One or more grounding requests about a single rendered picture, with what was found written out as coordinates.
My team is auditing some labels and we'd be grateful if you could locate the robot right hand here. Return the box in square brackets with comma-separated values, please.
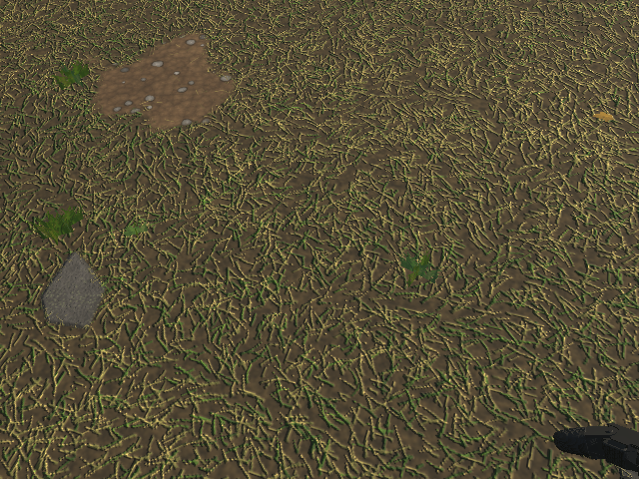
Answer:
[553, 423, 639, 479]

